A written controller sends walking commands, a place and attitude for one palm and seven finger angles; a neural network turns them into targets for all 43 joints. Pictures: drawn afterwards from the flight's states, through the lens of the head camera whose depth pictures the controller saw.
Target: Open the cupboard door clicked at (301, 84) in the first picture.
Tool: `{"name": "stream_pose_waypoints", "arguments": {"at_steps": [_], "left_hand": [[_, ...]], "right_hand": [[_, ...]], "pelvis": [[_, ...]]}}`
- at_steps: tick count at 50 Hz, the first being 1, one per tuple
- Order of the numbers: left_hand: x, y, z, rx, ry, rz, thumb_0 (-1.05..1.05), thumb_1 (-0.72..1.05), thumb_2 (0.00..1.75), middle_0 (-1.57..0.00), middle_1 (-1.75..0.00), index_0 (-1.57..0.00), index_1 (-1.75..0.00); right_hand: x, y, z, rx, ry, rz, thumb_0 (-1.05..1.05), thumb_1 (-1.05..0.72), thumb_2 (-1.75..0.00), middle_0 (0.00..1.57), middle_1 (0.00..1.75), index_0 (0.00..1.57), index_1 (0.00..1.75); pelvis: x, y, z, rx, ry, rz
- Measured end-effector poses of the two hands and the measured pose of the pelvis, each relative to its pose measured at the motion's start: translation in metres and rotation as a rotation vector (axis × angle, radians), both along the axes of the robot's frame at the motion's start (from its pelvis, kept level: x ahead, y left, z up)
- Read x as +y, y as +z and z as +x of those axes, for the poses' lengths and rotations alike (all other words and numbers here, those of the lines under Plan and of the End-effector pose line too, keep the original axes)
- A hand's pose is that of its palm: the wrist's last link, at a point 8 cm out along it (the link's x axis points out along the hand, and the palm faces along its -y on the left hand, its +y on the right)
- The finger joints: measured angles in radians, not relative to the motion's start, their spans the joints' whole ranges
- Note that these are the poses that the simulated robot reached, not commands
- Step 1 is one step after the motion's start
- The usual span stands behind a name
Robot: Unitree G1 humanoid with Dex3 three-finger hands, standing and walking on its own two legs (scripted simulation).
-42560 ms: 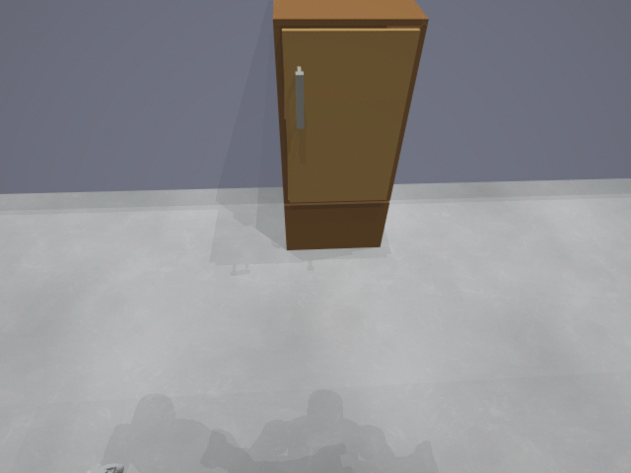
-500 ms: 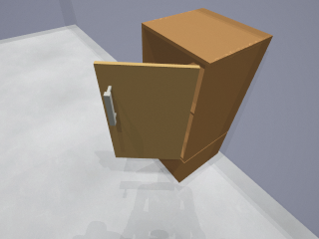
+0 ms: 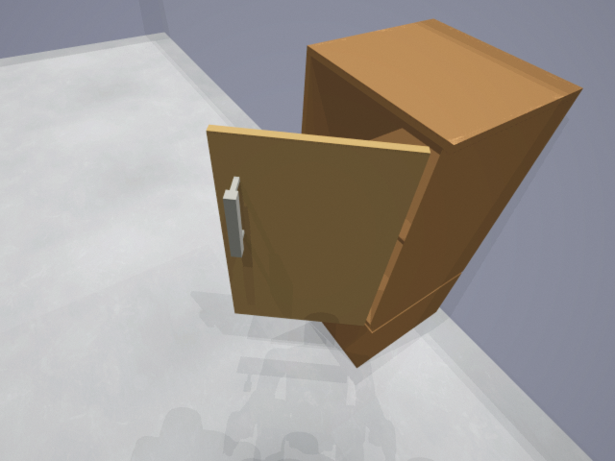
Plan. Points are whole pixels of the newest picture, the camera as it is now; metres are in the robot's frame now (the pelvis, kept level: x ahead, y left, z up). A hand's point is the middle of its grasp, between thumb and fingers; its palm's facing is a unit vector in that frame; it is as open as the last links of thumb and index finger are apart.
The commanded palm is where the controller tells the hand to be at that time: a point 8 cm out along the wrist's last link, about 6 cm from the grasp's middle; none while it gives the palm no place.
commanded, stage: come to a stop and stand still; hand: left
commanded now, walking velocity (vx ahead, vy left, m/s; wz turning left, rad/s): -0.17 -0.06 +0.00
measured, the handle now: (236, 218) +0.53 +0.17 -0.04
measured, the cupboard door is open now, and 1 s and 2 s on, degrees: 51 51 51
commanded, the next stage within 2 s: look again from close up in 0.66 s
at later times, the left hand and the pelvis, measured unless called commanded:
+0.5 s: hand out of the picture -0.04 +0.23 -0.18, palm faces +0.08 -0.98 -0.20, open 7.4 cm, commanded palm none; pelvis -0.07 +0.04 +0.00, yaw +1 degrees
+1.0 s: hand out of the picture +0.00 +0.20 -0.17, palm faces -0.03 -0.97 -0.23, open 7.3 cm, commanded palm none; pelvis -0.05 +0.02 -0.01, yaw +0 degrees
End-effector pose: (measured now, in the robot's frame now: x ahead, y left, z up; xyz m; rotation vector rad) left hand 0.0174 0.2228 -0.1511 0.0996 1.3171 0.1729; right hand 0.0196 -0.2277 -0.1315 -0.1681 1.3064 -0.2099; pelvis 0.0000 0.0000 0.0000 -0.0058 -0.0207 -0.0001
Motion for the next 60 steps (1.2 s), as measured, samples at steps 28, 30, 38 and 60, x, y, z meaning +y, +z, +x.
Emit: {"name": "stream_pose_waypoints", "arguments": {"at_steps": [28, 30, 38, 60], "left_hand": [[0.061, 0.01, -0.067, -0.01, -0.004, 0.02, 0.01, 0.91, 0.9, -0.2, -0.3, -0.2, -0.3], [0.063, 0.015, -0.067, -0.008, -0.011, 0.013, 0.01, 0.91, 0.9, -0.2, -0.3, -0.2, -0.3], [0.046, 0.02, -0.049, 0.007, -0.063, -0.005, 0.01, 0.91, 0.9, -0.2, -0.3, -0.2, -0.3], [0.01, 0.023, -0.03, 0.006, -0.034, 0.09, 0.01, 0.92, 0.9, -0.2, -0.3, -0.2, -0.3]], "right_hand": [[0.046, 0.007, -0.069, -0.003, 0.032, 0.012, 0.0, -0.93, -0.9, 0.2, 0.3, 0.2, 0.3], [0.051, 0.011, -0.09, 0.039, 0.01, 0.017, 0.0, -0.93, -0.9, 0.2, 0.3, 0.2, 0.3], [0.051, 0.013, -0.156, 0.2, -0.084, 0.031, 0.0, -0.92, -0.9, 0.2, 0.3, 0.2, 0.3], [0.025, -0.031, -0.055, 0.068, 0.024, 0.132, 0.03, -0.94, -0.9, 0.2, 0.3, 0.2, 0.3]], "pelvis": [[0.044, 0.007, -0.069, 0.007, 0.011, -0.003], [0.045, 0.012, -0.069, 0.012, 0.009, -0.006], [0.038, 0.016, -0.066, 0.026, 0.001, -0.005], [0.004, -0.001, -0.029, 0.009, 0.011, 0.02]]}}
